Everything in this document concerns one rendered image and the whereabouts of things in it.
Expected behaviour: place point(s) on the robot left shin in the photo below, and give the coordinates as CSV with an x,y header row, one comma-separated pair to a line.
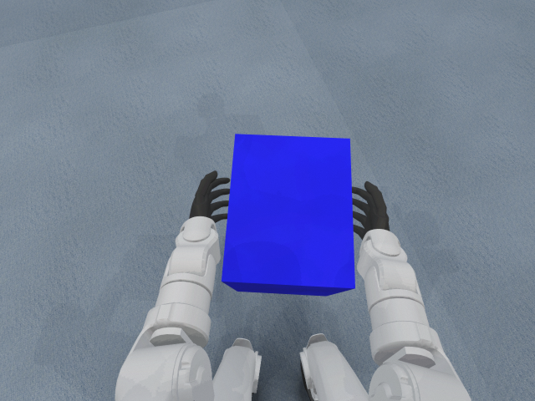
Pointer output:
x,y
242,342

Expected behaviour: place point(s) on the left robot upper arm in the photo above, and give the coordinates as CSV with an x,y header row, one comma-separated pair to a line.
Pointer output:
x,y
176,372

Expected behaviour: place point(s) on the right robot upper arm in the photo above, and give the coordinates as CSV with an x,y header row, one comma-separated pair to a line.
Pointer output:
x,y
400,381

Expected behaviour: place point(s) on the robot right forearm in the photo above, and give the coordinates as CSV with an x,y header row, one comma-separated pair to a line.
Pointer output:
x,y
400,327

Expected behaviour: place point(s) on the robot left hand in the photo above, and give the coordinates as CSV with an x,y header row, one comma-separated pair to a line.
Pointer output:
x,y
202,206

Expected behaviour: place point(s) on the robot left thigh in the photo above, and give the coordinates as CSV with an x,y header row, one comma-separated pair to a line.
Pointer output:
x,y
237,376

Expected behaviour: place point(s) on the robot left forearm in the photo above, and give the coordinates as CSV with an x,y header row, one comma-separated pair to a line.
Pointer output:
x,y
181,311

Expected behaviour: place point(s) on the carton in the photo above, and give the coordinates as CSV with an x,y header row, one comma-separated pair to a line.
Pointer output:
x,y
290,216

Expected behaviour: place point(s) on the robot right hand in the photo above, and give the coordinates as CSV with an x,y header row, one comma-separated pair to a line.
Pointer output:
x,y
376,216

